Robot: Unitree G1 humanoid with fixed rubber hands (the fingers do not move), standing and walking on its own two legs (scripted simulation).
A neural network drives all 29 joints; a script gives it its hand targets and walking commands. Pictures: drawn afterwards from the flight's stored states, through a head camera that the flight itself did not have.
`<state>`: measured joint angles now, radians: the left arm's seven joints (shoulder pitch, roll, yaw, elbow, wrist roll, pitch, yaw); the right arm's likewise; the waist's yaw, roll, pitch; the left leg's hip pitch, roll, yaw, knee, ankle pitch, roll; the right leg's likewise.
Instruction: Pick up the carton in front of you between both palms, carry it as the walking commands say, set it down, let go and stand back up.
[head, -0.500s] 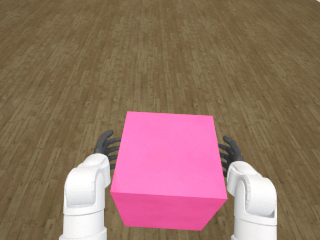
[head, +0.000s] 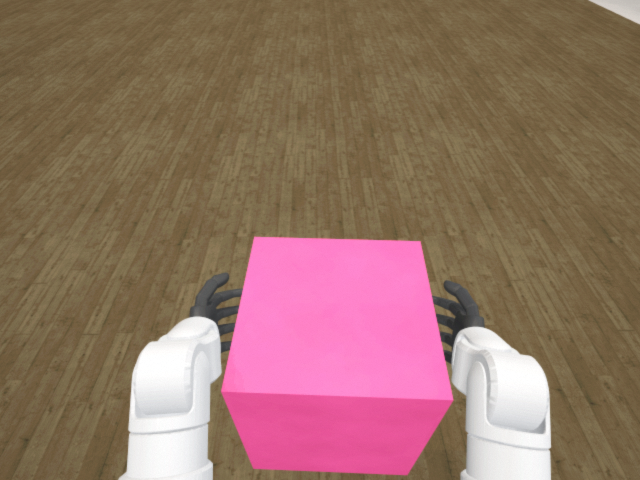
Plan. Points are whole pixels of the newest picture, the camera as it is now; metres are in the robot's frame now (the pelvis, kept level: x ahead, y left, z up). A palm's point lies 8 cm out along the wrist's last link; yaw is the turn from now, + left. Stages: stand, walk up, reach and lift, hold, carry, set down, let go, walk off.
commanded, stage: carry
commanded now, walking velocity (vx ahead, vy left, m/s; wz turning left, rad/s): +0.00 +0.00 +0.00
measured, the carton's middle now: (333, 359) +0.28 +0.00 +0.01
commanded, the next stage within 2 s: hold in 1.22 s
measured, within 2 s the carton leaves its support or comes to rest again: neither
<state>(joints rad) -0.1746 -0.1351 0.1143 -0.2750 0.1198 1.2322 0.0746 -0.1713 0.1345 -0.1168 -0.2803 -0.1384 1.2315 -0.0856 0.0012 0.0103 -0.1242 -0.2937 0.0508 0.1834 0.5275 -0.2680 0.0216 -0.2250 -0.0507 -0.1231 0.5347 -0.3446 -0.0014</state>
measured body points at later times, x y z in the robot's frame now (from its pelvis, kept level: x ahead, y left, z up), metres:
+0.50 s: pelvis -0.03 -0.01 +0.00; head -0.08 -0.01 +0.45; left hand +0.24 +0.14 +0.07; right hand +0.24 -0.16 +0.07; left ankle +0.00 +0.10 -0.73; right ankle -0.04 -0.11 -0.73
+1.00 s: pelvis -0.06 +0.00 +0.00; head -0.08 -0.01 +0.45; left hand +0.25 +0.14 +0.04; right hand +0.24 -0.16 +0.03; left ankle +0.00 +0.10 -0.73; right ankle -0.04 -0.11 -0.73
